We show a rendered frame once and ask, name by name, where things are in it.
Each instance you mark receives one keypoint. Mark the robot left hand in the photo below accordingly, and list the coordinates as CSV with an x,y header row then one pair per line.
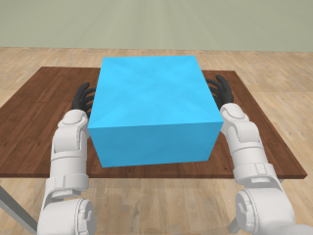
x,y
80,100

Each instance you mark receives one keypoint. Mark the robot left upper arm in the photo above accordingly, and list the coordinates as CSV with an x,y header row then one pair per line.
x,y
70,217

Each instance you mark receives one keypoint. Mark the robot right hand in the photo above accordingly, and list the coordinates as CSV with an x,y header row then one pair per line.
x,y
223,93

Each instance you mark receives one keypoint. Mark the robot right upper arm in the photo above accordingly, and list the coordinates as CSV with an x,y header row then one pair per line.
x,y
267,211

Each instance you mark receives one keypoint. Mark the carton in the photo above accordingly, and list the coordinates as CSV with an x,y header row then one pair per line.
x,y
153,110

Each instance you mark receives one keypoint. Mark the right robot forearm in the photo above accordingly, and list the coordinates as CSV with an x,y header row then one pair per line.
x,y
251,167

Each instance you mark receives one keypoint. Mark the left robot forearm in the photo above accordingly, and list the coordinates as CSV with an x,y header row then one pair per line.
x,y
68,168

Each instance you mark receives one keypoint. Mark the table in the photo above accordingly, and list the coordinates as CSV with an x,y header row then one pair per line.
x,y
30,118

